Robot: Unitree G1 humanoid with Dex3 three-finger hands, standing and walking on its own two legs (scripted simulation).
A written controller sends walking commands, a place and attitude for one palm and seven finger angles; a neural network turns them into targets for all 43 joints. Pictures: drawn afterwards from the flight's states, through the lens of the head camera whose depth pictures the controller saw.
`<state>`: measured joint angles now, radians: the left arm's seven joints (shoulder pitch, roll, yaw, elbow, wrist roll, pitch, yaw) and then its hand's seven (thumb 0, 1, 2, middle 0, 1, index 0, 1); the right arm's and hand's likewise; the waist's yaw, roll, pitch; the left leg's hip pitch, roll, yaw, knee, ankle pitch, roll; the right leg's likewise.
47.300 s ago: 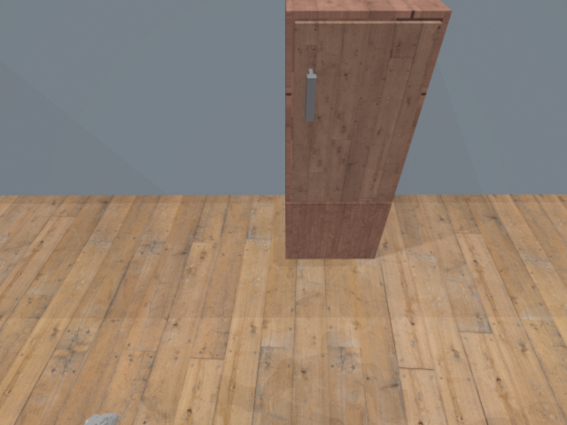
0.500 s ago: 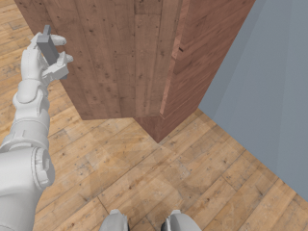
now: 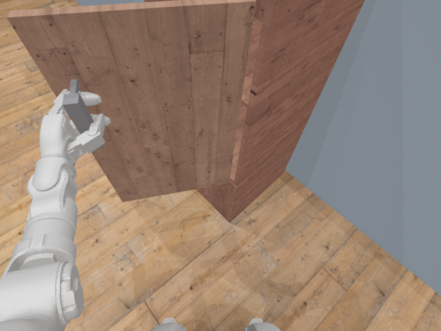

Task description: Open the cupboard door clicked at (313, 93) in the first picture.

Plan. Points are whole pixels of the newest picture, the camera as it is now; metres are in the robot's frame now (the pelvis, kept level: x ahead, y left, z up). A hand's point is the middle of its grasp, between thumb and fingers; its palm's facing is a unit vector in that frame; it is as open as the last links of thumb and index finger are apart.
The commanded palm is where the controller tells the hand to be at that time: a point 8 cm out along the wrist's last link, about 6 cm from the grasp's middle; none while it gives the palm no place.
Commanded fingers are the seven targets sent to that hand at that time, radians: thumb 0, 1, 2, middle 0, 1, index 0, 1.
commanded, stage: pull the door open along its arc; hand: left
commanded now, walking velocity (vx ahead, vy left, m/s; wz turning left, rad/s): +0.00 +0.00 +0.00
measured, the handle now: (85, 115) +0.50 +0.23 +0.08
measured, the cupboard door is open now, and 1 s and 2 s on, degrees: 59 100 100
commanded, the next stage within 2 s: open thumb and fingers to let go in 0.78 s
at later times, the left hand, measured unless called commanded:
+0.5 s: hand (137, 191) +0.33 +0.12 +0.09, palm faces +0.48 -0.88 +0.01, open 6.0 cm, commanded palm +0.27 +0.15 +0.08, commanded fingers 0.00 0.90 0.90 -0.40 -1.35 -0.40 -1.35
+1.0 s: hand (178, 219) +0.28 +0.06 +0.09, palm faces +0.45 -0.89 -0.02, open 6.4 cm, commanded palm +0.23 +0.09 +0.08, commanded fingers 0.00 0.41 0.69 -0.37 -1.30 -0.37 -1.30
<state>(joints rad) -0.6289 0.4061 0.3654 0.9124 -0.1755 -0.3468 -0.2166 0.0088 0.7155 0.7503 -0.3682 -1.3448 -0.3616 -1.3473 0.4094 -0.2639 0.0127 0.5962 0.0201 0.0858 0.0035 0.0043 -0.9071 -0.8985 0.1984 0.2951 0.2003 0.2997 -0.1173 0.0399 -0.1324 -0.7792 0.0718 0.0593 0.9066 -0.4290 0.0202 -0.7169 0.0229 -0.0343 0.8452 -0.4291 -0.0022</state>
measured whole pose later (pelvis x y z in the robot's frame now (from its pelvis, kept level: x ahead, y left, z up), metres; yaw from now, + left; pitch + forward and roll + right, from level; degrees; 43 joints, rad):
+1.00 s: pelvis +0.00 -0.04 +0.01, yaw +5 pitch +6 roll +0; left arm 0.12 -0.09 -0.22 0.06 0.08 -0.13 0.57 0.01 0.63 0.77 -0.34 -1.32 -0.34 -1.33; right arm 0.20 -0.20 0.01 0.58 -0.06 0.03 0.00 0.01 -0.91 -0.90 0.20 0.29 0.20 0.30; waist -0.01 0.04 -0.10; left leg -0.52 0.04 -0.02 0.81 -0.39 -0.04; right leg -0.46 0.00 -0.11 0.81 -0.46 -0.06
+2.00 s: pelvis -0.03 -0.02 +0.00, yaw +5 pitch +6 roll -1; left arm 0.02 0.08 -0.22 0.13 -0.03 -0.20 0.11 -0.01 -0.50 0.30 -0.26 -0.41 -0.16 -0.42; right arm 0.23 -0.22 0.03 0.54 -0.01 0.00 -0.01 0.01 -0.91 -0.90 0.20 0.30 0.20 0.30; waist 0.00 0.06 -0.08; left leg -0.59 0.02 0.00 0.88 -0.39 0.00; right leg -0.52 -0.02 -0.09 0.86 -0.44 -0.02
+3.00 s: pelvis -0.01 -0.03 -0.01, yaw +5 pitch +9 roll -1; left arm 0.59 0.16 -0.03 -0.31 -0.16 -0.28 -0.10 -0.01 -0.50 0.30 -0.15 -0.30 -0.16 -0.30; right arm 0.28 -0.24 0.02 0.44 0.02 -0.08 -0.04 0.01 -0.91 -0.90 0.20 0.30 0.20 0.30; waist 0.01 0.05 -0.12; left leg -0.67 0.04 -0.02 0.98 -0.46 -0.02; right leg -0.60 0.00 -0.10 0.96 -0.52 -0.04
